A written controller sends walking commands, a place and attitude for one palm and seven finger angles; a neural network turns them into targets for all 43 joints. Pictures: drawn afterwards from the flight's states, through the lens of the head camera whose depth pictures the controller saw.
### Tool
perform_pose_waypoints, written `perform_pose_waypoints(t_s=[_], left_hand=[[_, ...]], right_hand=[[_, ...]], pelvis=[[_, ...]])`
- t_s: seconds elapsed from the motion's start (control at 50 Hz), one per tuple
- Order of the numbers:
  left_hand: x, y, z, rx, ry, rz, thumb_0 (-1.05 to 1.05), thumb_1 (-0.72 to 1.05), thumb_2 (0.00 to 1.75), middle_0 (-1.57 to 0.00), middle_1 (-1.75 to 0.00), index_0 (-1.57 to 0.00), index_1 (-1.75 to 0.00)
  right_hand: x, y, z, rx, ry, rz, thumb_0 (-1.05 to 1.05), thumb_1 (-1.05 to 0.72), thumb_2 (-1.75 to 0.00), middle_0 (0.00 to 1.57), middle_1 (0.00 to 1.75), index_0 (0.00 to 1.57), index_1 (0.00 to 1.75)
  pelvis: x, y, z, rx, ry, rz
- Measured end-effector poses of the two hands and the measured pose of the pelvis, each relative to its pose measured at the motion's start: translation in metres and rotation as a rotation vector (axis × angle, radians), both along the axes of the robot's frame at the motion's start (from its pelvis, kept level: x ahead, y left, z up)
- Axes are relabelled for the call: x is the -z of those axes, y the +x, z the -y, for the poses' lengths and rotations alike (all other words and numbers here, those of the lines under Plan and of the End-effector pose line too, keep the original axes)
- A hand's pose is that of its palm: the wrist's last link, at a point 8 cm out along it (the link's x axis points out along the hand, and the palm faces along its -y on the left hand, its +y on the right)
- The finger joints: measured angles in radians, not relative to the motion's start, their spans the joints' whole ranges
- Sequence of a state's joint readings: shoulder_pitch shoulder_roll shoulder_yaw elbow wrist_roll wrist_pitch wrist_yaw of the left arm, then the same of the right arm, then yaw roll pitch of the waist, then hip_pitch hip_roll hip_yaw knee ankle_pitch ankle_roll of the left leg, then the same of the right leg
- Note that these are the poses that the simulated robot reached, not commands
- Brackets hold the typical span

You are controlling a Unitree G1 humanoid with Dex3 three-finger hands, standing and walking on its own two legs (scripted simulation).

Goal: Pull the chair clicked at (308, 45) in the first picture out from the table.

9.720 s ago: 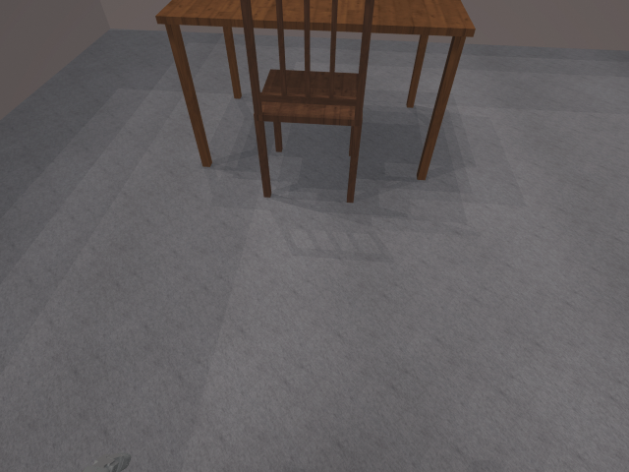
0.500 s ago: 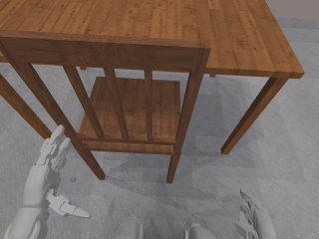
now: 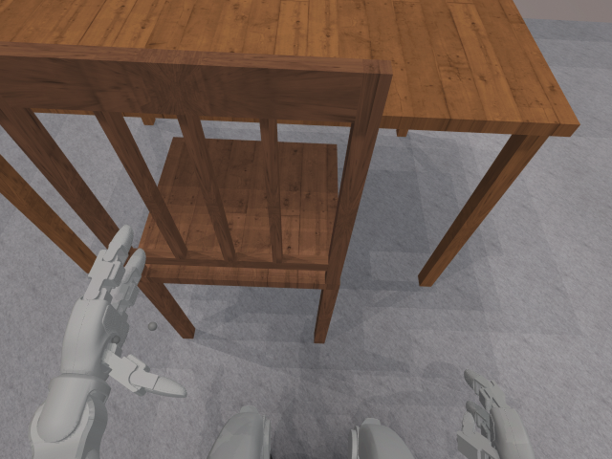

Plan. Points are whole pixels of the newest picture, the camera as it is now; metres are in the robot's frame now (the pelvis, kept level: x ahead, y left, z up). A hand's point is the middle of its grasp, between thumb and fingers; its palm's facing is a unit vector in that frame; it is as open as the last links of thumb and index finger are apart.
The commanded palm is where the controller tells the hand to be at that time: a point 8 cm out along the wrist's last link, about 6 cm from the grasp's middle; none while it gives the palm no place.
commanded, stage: aim the fingers beside a spindle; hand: left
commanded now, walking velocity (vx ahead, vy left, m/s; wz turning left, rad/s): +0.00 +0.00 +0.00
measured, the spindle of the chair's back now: (213, 201) +0.46 +0.16 +0.01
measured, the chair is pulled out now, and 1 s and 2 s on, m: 0.00 0.00 0.00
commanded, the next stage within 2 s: push the fingers through the gap in 1.54 s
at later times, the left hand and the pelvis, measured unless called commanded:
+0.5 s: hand (190, 315) +0.29 +0.16 +0.01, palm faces -0.03 -1.00 -0.03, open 16.9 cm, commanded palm +0.27 +0.21 +0.01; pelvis +0.00 +0.00 -0.02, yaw +0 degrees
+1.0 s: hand (215, 305) +0.31 +0.13 -0.01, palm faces -0.03 -1.00 -0.03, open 16.9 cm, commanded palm +0.29 +0.19 +0.00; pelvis -0.01 +0.00 -0.03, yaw -1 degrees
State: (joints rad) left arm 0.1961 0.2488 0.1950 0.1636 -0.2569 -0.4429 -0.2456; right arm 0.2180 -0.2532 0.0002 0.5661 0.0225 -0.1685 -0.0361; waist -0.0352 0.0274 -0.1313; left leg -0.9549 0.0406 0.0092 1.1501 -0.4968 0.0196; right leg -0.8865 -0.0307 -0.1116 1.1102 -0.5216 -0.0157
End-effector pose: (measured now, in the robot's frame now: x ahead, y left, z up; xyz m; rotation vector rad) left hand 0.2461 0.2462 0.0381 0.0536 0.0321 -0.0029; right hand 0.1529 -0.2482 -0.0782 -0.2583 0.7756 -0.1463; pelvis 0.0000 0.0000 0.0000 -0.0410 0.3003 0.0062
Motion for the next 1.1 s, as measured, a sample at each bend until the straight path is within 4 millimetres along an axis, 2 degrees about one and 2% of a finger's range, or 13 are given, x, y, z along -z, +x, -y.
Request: perform_pose_waypoints(t_s=[0.5,0.98,1.1], left_hand=[[0.022,0.023,0.034,0.026,-0.02,0.016,-0.01,-0.5,0.3,-0.06,-0.08,-0.06,-0.08],[0.041,0.043,0.058,0.032,-0.03,0.03,-0.01,-0.5,0.3,-0.06,-0.08,-0.06,-0.08],[0.042,0.044,0.056,0.025,-0.017,0.03,-0.01,-0.5,0.3,-0.06,-0.08,-0.06,-0.08]], right_hand=[[0.023,0.001,-0.006,-0.018,0.027,-0.041,0.01,-0.9,-0.89,0.2,0.3,0.2,0.3],[0.044,-0.013,0.002,0.005,0.032,-0.125,0.01,-0.9,-0.89,0.2,0.3,0.2,0.3],[0.047,-0.015,0.003,0.01,0.038,-0.134,0.01,-0.9,-0.89,0.2,0.3,0.2,0.3]], pelvis=[[0.015,-0.004,-0.001,0.008,0.007,-0.041],[0.028,-0.007,0.002,0.015,0.012,-0.076],[0.03,-0.008,0.003,0.017,0.013,-0.076]])
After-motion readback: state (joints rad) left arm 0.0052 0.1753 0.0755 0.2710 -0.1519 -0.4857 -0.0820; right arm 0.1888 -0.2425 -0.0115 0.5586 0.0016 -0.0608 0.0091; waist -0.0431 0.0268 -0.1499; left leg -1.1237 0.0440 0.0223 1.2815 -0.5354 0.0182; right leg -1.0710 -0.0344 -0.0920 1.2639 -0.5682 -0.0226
